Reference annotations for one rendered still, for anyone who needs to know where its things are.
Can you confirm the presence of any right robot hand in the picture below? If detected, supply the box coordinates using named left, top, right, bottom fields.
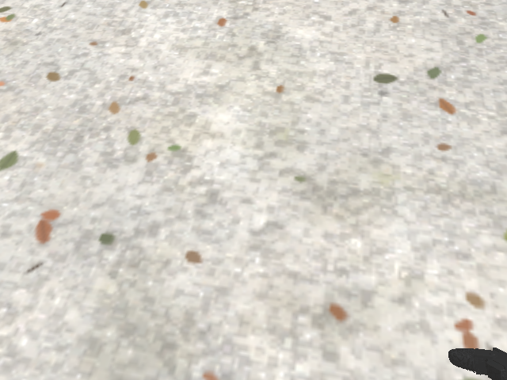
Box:
left=448, top=348, right=507, bottom=380

